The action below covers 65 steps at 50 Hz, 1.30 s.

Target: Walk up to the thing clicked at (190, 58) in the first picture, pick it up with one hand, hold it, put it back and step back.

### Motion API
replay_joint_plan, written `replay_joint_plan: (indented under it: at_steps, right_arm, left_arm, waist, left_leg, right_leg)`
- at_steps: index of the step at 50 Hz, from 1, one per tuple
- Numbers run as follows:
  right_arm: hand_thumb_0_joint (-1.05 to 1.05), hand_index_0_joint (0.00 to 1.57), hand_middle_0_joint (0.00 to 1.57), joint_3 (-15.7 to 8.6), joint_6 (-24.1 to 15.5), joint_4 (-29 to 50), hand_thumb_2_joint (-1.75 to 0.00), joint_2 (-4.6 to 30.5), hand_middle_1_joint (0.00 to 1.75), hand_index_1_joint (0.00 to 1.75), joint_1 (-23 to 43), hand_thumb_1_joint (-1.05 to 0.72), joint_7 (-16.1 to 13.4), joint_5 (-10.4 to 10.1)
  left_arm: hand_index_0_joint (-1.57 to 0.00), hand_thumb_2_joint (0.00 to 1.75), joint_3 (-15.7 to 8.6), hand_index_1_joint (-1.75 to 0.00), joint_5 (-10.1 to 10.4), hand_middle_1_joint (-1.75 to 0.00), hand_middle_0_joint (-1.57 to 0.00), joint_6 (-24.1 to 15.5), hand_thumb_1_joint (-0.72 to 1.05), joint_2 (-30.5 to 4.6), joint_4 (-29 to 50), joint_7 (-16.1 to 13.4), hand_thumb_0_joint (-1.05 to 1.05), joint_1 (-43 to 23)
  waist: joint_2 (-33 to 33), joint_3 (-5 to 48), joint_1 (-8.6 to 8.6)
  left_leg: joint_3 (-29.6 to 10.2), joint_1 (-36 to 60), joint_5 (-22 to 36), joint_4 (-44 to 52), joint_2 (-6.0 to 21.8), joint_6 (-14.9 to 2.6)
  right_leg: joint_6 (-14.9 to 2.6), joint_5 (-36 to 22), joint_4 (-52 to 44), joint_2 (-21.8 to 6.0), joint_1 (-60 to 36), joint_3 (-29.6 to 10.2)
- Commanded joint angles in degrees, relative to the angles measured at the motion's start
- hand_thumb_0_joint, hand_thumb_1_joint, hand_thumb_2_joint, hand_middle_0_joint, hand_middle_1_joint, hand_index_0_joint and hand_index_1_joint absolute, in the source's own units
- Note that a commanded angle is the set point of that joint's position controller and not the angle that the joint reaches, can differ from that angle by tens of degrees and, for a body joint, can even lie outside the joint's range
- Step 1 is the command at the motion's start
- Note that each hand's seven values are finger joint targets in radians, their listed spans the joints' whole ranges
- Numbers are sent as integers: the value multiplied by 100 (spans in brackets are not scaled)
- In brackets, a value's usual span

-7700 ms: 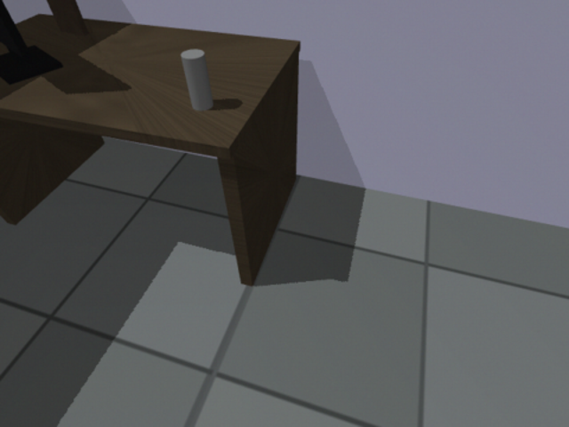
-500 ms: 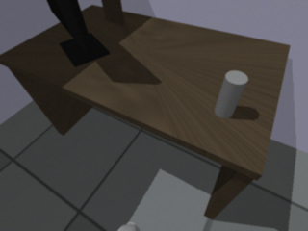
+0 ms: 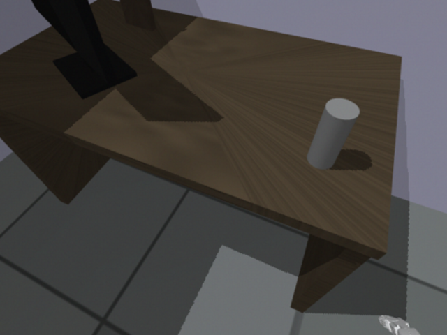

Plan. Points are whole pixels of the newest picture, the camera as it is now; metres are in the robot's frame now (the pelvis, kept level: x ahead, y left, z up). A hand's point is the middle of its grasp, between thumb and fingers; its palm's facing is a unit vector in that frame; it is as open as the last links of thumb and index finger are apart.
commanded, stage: walk up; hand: right
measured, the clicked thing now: (330, 136) +0.50 -0.21 +0.04
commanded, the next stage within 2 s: stand in 1.32 s
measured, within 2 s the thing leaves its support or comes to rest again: neither
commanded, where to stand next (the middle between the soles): +0.04 -0.01 m, yaw +2 degrees
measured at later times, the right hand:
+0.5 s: hand out of the picture +0.07 -0.26 -0.13, palm faces -0.04 +0.94 -0.33, open 7.4 cm
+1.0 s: hand out of the picture +0.07 -0.25 -0.12, palm faces -0.05 +0.94 -0.34, open 7.4 cm
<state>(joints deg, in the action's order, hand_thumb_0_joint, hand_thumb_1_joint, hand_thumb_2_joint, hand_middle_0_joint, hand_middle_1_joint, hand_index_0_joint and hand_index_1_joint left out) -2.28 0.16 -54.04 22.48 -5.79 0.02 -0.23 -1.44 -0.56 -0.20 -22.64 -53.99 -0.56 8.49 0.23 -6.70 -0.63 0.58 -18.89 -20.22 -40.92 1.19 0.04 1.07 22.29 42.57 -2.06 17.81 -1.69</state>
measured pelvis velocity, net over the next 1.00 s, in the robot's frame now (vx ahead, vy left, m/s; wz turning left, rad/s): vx -0.02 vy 0.00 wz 0.03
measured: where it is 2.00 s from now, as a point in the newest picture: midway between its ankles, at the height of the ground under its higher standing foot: outside the picture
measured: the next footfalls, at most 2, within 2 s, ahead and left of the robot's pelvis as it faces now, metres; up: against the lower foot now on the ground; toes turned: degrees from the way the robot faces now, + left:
none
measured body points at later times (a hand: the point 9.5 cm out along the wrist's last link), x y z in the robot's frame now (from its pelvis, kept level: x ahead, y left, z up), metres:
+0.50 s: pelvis -0.03 -0.01 +0.03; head -0.02 -0.01 +0.48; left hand +0.06 +0.29 -0.10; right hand +0.07 -0.31 -0.10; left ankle +0.01 +0.13 -0.72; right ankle -0.01 -0.15 -0.72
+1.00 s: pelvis -0.02 +0.00 +0.03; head -0.01 +0.00 +0.48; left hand +0.04 +0.30 -0.11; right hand +0.08 -0.30 -0.10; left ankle +0.01 +0.13 -0.72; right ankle -0.01 -0.15 -0.72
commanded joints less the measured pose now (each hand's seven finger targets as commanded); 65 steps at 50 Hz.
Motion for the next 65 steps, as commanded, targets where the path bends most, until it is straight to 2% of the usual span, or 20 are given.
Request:
replay_joint_plan:
  at_steps: [1, 2, 3, 4, 9, 12, 21, 26, 30, 35, 43, 50, 65]
  right_arm:
    - [0, 20, 20, -269, -213, 315, -90, 1328, 30, 30, 348, -90, -49, -1]
    - [0, 20, 20, -243, -195, 278, -90, 1300, 30, 30, 321, -90, -60, 4]
    - [0, 20, 20, -211, -193, 205, -90, 1243, 30, 30, 278, -90, -64, -21]
    - [0, 20, 20, -181, -192, 128, -90, 1190, 30, 30, 260, -90, -61, -22]
    - [0, 20, 20, -79, -184, -145, -90, 1139, 30, 30, 472, -90, -18, -19]
    - [0, 20, 20, -40, -180, -304, -90, 1106, 30, 30, 541, -90, 2, -13]
    - [0, 20, 20, 0, -190, -692, -90, 1006, 30, 30, 452, -90, 43, 6]
    - [0, 20, 20, -12, -183, -780, -90, 981, 30, 30, 453, -90, 39, 40]
    - [0, 20, 20, -15, -191, -804, -90, 976, 30, 30, 463, -90, 32, 33]
    - [0, 20, 20, -24, -192, -827, -90, 1019, 30, 30, 453, -90, 20, 47]
    - [0, 20, 20, -7, -210, -825, -90, 1023, 30, 30, 410, -90, 4, 34]
    - [0, 20, 20, -30, -200, -825, -90, 1002, 30, 30, 375, -90, -9, 9]
    - [0, 20, 20, -29, -171, -786, -90, 952, 30, 30, 465, -90, -2, 24]
  left_arm:
    - [-20, 90, -270, -30, 51, -30, -20, -139, 90, -1138, 225, -69, 0, 55]
    - [-20, 90, -274, -30, 49, -30, -20, -138, 90, -1219, 189, -49, 0, -52]
    - [-20, 90, -269, -30, 67, -30, -20, -141, 90, -1239, 158, -42, 0, -66]
    - [-20, 90, -246, -30, 79, -30, -20, -143, 90, -1237, 127, -35, 0, -142]
    - [-20, 90, -151, -30, 84, -30, -20, -84, 90, -1109, -150, 16, 0, -486]
    - [-20, 90, -132, -30, 64, -30, -20, -91, 90, -1094, -334, 51, 0, -604]
    - [-20, 90, -196, -30, 42, -30, -20, -147, 90, -1043, -670, 86, 0, -806]
    - [-20, 90, -219, -30, 20, -30, -20, -131, 90, -992, -757, 91, 0, -789]
    - [-20, 90, -227, -30, 15, -30, -20, -131, 90, -949, -821, 91, 0, -675]
    - [-20, 90, -217, -30, 21, -30, -20, -105, 90, -936, -850, 97, 0, -595]
    - [-20, 90, -202, -30, 32, -30, -20, -93, 90, -940, -862, 94, 0, -485]
    - [-20, 90, -204, -30, 31, -30, -20, -92, 90, -942, -878, 78, 0, -513]
    - [-20, 90, -220, -30, 22, -30, -20, -96, 90, -944, -824, 58, 0, -556]
  waist:
    - [378, 1311, -119]
    - [416, 1202, -58]
    - [501, 1189, -67]
    - [478, 1242, -35]
    - [337, 929, -27]
    - [202, 726, -3]
    - [-237, 702, 74]
    - [-152, 677, 84]
    - [-68, 769, 58]
    - [108, 740, 39]
    - [120, 897, 26]
    - [5, 922, 61]
    - [16, 946, 45]
  left_leg:
    - [-1132, 589, 2900, 950, 1049, -719]
    - [-900, 393, 2616, 980, 853, -535]
    - [-783, 359, 2486, 996, 748, -400]
    - [-713, 454, 2460, 1083, 676, -342]
    - [-872, 513, 1227, 1823, 728, -316]
    - [-829, 526, 726, 2076, 657, -239]
    - [-587, 1026, 917, 2301, 530, -90]
    - [-616, 1005, 705, 2419, 558, -64]
    - [-656, 985, 859, 2450, 600, -87]
    - [-756, 802, 631, 2581, 626, -88]
    - [-750, 861, 1077, 2544, 648, -101]
    - [-693, 992, 1530, 2450, 636, -96]
    - [-665, 1057, 1691, 2426, 593, -82]
  right_leg:
    - [-352, -1694, -557, -203, -714, -147]
    - [-397, -2067, -709, -282, -868, -188]
    - [-476, -2345, -830, -370, -1024, -266]
    - [-484, -2491, -934, -424, -1078, -295]
    - [-391, -1343, -1494, -355, -889, -263]
    - [-376, -979, -1972, -431, -867, -356]
    - [-270, -1004, -2780, -559, -794, -452]
    - [-264, -742, -2897, -546, -741, -429]
    - [-241, -924, -2851, -512, -880, -349]
    - [-244, -985, -2731, -482, -960, -282]
    - [-212, -1454, -2619, -502, -1144, -222]
    - [-209, -1606, -2621, -531, -1147, -194]
    - [-185, -1661, -2643, -554, -1211, -132]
